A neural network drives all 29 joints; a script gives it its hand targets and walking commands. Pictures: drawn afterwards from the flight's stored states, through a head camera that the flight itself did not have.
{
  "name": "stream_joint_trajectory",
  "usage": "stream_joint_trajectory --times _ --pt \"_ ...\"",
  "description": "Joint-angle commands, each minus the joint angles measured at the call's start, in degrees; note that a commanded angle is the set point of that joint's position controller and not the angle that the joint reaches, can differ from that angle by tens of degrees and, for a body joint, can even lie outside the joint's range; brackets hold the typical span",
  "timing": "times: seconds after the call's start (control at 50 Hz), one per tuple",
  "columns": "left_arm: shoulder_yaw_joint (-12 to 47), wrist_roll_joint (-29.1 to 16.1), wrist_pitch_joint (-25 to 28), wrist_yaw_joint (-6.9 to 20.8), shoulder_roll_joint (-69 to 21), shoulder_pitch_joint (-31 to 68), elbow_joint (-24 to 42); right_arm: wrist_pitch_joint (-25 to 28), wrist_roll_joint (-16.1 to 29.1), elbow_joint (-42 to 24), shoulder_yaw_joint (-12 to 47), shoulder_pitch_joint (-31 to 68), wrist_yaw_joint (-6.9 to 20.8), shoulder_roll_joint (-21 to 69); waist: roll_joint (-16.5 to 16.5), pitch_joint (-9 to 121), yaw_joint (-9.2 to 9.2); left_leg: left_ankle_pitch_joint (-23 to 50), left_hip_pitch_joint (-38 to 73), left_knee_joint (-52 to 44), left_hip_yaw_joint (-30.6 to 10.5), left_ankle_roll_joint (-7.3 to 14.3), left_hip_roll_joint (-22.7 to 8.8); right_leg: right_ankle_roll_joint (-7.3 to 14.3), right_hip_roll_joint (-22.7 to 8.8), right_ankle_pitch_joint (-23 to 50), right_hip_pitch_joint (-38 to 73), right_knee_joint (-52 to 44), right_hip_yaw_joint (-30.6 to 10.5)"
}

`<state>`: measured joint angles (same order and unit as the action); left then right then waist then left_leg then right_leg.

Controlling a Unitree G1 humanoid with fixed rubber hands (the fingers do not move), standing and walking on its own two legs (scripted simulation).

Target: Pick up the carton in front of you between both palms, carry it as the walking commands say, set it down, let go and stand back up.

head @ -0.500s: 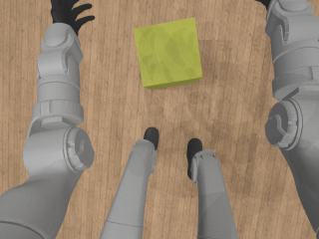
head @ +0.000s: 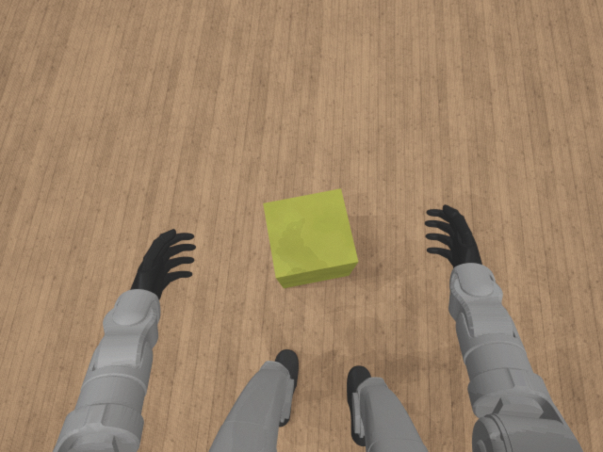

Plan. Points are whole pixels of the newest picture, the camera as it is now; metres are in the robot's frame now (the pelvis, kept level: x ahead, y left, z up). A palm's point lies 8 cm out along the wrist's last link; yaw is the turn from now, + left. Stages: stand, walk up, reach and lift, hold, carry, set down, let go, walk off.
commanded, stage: let go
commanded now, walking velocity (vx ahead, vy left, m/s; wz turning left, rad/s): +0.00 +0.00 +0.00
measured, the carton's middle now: (309, 242) +0.48 +0.05 -0.61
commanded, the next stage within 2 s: stand in 0.88 s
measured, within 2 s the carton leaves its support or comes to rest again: neither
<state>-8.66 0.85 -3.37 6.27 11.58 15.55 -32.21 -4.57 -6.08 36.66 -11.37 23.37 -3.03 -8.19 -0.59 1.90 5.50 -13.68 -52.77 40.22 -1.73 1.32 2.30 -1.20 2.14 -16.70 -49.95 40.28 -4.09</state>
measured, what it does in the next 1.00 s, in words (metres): stands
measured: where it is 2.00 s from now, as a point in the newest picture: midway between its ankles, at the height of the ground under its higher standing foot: (321, 409)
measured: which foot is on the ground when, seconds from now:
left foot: down 0.00-1.00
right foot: down 0.00-1.00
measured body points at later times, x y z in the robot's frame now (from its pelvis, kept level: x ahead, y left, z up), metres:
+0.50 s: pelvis +0.04 -0.03 +0.04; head +0.07 -0.03 +0.49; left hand +0.21 +0.21 -0.04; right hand +0.23 -0.26 -0.04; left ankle +0.03 +0.10 -0.70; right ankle +0.01 -0.13 -0.70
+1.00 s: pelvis +0.04 -0.02 +0.03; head +0.04 +0.00 +0.48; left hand +0.20 +0.26 -0.05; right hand +0.20 -0.27 -0.05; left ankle +0.03 +0.10 -0.70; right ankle +0.01 -0.13 -0.70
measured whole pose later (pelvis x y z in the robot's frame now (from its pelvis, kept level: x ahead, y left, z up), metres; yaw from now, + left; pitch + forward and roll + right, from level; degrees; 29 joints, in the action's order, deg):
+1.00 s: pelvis +0.04 -0.02 +0.03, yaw +1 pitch -1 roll +0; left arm -2.6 2.1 -5.4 -0.2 16.9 -11.1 -30.4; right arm -2.7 -2.9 34.8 -1.8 -12.0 -0.2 -14.8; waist 1.8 -0.7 0.7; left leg -16.8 -12.6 30.5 -2.5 0.5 1.8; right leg 0.6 1.8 -19.3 -9.4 29.9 -2.9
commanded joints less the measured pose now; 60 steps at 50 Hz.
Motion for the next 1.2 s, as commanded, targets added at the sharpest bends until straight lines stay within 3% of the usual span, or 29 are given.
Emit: stream_joint_trajectory --times 0.0,0.12,0.26,0.38,0.56,0.66,0.68,0.72,0.86,0.88,0.92,0.96,1.0,1.08,1.18 --pt "1.0 -1.1 2.1 -0.7 4.9 -4.5 7.7 2.6 1.1 -6.3 0.3 -2.7 0.8 -5.6 -1.9 31.0 -0.77 25.0 40.1 -2.5 -2.0 -3.4 -2.1 0.6 1.7 5.9 8.2 -5.7 3.5" --pt "4.4 -2.4 3.3 -1.8 4.5 -17.3 12.2 4.6 3.0 -9.2 2.7 -14.7 2.1 -6.3 -1.9 21.7 -1.25 22.4 43.1 -7.4 -1.3 -3.7 -1.8 1.1 1.0 7.3 20.5 -9.9 3.1" --pt "5.6 -2.7 2.8 -2.0 5.5 -24.3 13.5 4.5 4.0 -12.4 5.5 -24.7 3.3 -6.4 2.6 8.8 -3.37 14.5 42.9 -13.3 0.5 -2.8 -0.3 0.5 -0.3 9.9 33.4 -15.9 2.6" --pt "5.0 -1.8 0.9 -1.9 6.6 -26.2 12.7 2.5 4.7 -14.9 6.9 -31.4 4.8 -7.4 3.5 1.7 -5.03 12.6 46.8 -16.4 1.1 -2.4 0.5 -0.1 -1.1 13.7 39.2 -19.2 2.1" --pt "4.1 -0.2 -2.4 -2.1 6.8 -27.2 12.3 -0.9 6.3 -17.8 8.6 -33.4 6.5 -8.2 0.8 -3.4 -4.35 11.6 49.0 -16.8 1.5 -2.1 1.1 -0.1 -1.5 15.6 42.2 -19.8 1.6" --pt "4.0 0.1 -3.5 -2.0 6.8 -26.5 12.9 -2.1 6.0 -18.0 8.3 -33.3 6.5 -8.6 1.5 -4.4 -4.73 11.3 50.2 -16.4 1.4 -2.0 1.0 -0.2 -1.4 15.8 42.0 -19.6 1.4" --pt "3.6 1.4 -6.4 -3.4 9.3 -24.0 16.4 -0.3 7.0 -14.7 8.1 -36.0 5.3 -8.3 1.0 -1.2 -5.45 10.0 48.5 -14.6 1.8 -2.4 2.6 -0.3 -1.8 21.4 44.7 -17.6 0.8" --pt "4.4 0.6 -7.5 -4.3 8.3 -25.3 15.7 -0.1 6.9 -15.5 8.6 -35.4 4.5 -8.7 3.0 -1.8 -5.39 9.3 46.8 -14.2 1.6 -2.0 2.4 -0.5 -1.9 23.1 44.6 -16.6 0.8" --pt "5.4 -0.2 -9.1 -5.2 7.2 -25.0 16.1 -0.8 6.4 -15.9 8.3 -34.4 4.4 -9.2 2.0 -2.9 -5.36 10.0 46.6 -14.6 1.1 -1.9 1.5 0.5 -1.2 18.0 42.6 -17.1 1.8" --pt "3.4 0.9 -4.6 -7.1 14.1 -22.9 8.2 0.9 3.0 -7.8 6.6 -34.2 2.8 -15.6 8.5 -5.1 -4.33 6.4 39.6 -13.9 -1.8 -2.4 -3.7 0.0 -3.8 4.5 35.9 -16.7 -0.3" --pt "3.8 1.6 -1.0 -7.3 12.9 -23.4 6.8 2.6 2.3 -6.3 6.1 -34.6 2.1 -16.5 4.4 -4.2 -5.73 -2.1 39.4 -14.9 -3.3 -1.6 -4.3 0.9 -4.1 -5.7 34.4 -17.9 -2.8" --pt "3.8 1.6 0.7 -6.9 12.2 -23.1 5.0 3.8 2.5 -4.8 6.3 -33.2 2.2 -16.2 0.3 -4.0 -5.56 -6.7 37.0 -16.7 -4.8 -0.9 -5.0 1.5 -3.6 -5.1 35.7 -16.4 -2.8" --pt "3.7 1.4 1.8 -6.3 12.4 -23.6 3.0 4.5 3.1 -3.7 6.3 -31.4 2.6 -16.3 -1.3 -1.8 -4.99 -3.2 36.6 -17.2 -5.7 -0.5 -5.9 1.4 -3.5 0.7 38.5 -14.8 -2.1" --pt "3.9 1.2 2.9 -6.5 13.6 -23.8 -0.1 5.0 3.7 -1.1 6.2 -31.4 2.5 -17.1 -0.7 1.1 -5.38 9.2 40.7 -14.9 -5.3 -0.4 -6.2 1.4 -4.5 9.3 40.1 -14.8 -2.6" --pt "4.3 1.1 3.3 -7.2 14.9 -24.4 -3.4 5.2 3.8 1.7 6.2 -32.2 2.0 -18.5 -0.8 2.5 -5.72 17.6 44.0 -14.1 -4.9 -0.3 -6.6 1.3 -5.0 15.2 41.2 -14.6 -2.7"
